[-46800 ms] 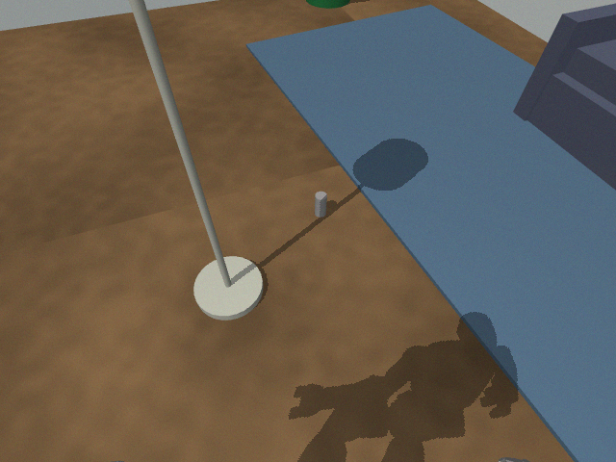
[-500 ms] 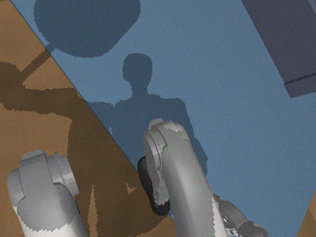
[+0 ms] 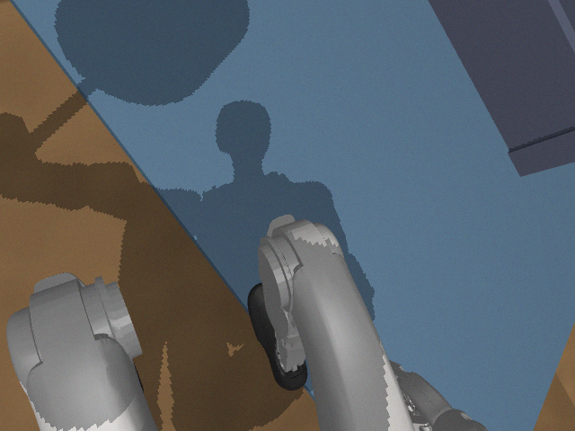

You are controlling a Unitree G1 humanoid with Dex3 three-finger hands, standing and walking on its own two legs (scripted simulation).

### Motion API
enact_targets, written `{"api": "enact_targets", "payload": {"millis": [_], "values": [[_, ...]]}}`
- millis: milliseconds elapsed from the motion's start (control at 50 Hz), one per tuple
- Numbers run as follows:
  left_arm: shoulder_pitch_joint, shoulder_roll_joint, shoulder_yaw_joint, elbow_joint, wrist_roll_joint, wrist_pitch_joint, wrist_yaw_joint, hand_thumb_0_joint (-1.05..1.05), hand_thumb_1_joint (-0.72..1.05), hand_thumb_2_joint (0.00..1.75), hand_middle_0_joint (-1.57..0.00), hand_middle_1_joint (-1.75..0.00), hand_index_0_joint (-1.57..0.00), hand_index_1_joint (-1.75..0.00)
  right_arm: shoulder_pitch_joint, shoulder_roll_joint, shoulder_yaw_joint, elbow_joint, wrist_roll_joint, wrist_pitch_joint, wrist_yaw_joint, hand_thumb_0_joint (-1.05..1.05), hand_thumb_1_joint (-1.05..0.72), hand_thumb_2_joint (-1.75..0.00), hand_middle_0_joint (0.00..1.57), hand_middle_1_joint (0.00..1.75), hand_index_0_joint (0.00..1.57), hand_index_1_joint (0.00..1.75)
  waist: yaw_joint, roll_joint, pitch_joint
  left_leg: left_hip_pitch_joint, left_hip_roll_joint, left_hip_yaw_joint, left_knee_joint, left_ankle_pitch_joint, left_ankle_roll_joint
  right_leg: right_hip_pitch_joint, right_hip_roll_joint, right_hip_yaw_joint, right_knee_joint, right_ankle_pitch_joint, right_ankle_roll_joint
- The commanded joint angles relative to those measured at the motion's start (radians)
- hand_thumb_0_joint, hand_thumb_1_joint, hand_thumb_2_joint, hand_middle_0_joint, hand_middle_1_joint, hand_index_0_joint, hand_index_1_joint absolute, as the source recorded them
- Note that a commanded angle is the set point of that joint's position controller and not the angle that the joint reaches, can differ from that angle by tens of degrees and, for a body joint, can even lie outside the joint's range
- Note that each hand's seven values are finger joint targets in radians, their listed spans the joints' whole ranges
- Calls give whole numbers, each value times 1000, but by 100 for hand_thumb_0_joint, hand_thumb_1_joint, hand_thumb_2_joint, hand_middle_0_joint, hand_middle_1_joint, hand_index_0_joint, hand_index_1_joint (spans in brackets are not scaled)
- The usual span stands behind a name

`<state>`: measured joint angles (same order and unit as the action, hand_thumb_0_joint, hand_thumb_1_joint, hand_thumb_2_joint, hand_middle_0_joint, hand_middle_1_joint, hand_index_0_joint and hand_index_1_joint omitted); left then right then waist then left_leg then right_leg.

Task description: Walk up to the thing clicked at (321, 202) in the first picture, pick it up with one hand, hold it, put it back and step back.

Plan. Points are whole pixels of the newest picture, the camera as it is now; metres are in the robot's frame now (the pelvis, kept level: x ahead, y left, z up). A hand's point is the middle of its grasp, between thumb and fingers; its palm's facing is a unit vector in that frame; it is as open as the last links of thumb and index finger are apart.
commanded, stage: close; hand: left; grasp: from above
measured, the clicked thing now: out of the picture +0.46 +0.34 -0.25
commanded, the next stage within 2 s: settle in 0.20 s
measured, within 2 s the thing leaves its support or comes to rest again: leaves its support in 0.62 s
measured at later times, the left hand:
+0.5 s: hand out of the picture +0.44 +0.36 -0.20, palm faces -0.42 -0.17 -0.89, open 7.7 cm
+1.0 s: hand out of the picture +0.44 +0.36 -0.11, palm faces -0.43 -0.13 -0.89, open 7.7 cm
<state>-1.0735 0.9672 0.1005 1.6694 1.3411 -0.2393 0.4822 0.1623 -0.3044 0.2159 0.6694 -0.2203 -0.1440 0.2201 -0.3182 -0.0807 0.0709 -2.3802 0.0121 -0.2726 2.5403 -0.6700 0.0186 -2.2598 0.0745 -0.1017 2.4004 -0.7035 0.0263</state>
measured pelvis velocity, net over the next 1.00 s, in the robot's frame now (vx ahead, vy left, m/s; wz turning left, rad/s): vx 0.00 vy -0.01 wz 0.07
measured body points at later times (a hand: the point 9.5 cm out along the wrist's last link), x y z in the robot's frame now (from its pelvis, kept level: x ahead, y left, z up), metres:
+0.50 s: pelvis +0.00 +0.00 +0.00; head +0.23 +0.14 +0.36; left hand +0.46 +0.36 -0.15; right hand +0.08 -0.25 -0.05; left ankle +0.07 +0.12 -0.27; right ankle +0.12 -0.14 -0.25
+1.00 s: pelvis +0.00 -0.01 +0.04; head +0.22 +0.12 +0.42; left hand +0.46 +0.37 -0.06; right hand +0.11 -0.26 -0.05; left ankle +0.07 +0.12 -0.27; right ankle +0.13 -0.14 -0.25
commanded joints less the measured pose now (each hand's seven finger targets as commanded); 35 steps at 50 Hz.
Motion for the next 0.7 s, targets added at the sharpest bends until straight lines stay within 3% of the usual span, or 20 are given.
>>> {"api": "enact_targets", "payload": {"millis": [0,140,200,240,260,280,340,400,500,520,560,620,640,680], "values": [[-282,177,-3,-130,-13,8,32,0,78,47,-102,-67,-108,-61,145,-317,-112,-13,5,-12,-8,0,-90,-90,20,30,20,30,-48,480,-539,529,26,80,-309,70,-29,173,13,-155,-178,188,-45],[-295,182,-4,-170,-15,13,29,0,89,48,-111,-64,-117,-58,151,-311,-112,-15,9,-15,-5,0,-90,-90,20,30,20,30,-40,503,-593,555,24,97,-303,105,-29,209,19,-147,-185,214,-48],[-254,174,-2,-118,-21,22,25,0,92,47,-113,-62,-119,-57,161,-310,-108,-8,8,-17,-2,0,-90,-90,20,30,20,30,-50,460,-558,516,22,101,-295,92,-21,216,21,-147,-196,205,-44],[-257,188,7,-124,-29,17,24,0,95,46,-116,-61,-121,-55,149,-312,-107,-16,13,-16,-5,0,-90,-90,20,30,20,30,-38,454,-560,514,22,89,-303,92,-25,201,14,-152,-183,202,-47],[-246,166,-15,-116,-28,19,18,0,95,47,-117,-61,-122,-56,145,-309,-106,-20,11,-18,-5,0,-90,-90,20,30,20,30,-46,454,-537,499,20,102,-296,76,-20,207,18,-145,-197,193,-45],[-262,165,-14,-131,-30,17,16,0,95,47,-117,-61,-122,-56,150,-309,-106,-19,11,-18,-5,0,-90,-90,20,30,20,30,-54,440,-551,504,22,103,-292,75,-17,222,21,-145,-205,194,-43],[-260,195,1,-156,-37,17,13,0,92,50,-117,-67,-124,-61,156,-314,-107,-21,16,-14,-9,0,-92,-90,20,30,20,30,-33,455,-602,533,21,101,-292,115,-21,241,18,-144,-197,224,-44],[-258,176,-4,-141,-38,15,4,0,93,52,-120,-67,-126,-61,160,-312,-109,-21,16,-9,-10,0,-93,-91,20,30,20,30,-44,450,-563,509,20,92,-301,84,-23,210,14,-149,-191,198,-47],[-281,205,24,-269,-40,13,-1,0,100,51,-125,-65,-131,-59,154,-314,-128,-35,25,-1,-12,0,-92,-91,20,30,20,30,-3,552,-672,616,20,91,-324,157,-40,230,7,-142,-175,247,-54],[-276,183,21,-265,-42,17,-6,0,101,51,-126,-64,-132,-59,158,-315,-134,-30,25,0,-12,0,-92,-91,20,30,20,30,-7,559,-662,620,18,91,-325,164,-44,217,3,-143,-170,251,-55],[-286,197,35,-329,-48,16,-10,0,102,55,-128,-64,-133,-59,154,-318,-145,-34,32,8,-14,0,-92,-91,20,30,20,30,11,586,-689,623,14,88,-337,152,-47,197,-1,-141,-169,239,-61],[-297,163,24,-361,-45,29,-29,0,105,56,-131,-63,-136,-58,172,-308,-166,-13,33,8,-8,0,-92,-91,20,30,20,30,4,584,-670,626,13,103,-331,146,-44,170,-6,-134,-175,233,-60],[-293,180,33,-421,-55,32,-30,0,105,58,-131,-64,-136,-60,168,-297,-168,-31,42,10,-8,0,-92,-91,20,30,20,30,23,606,-737,649,13,118,-338,158,-40,211,-3,-123,-191,247,-59],[-271,155,33,-466,-71,49,-38,0,105,56,-132,-62,-137,-58,171,-291,-182,-33,54,19,-10,0,-92,-91,20,30,20,30,45,612,-794,670,9,132,-354,200,-39,245,-11,-112,-204,284,-59]]}}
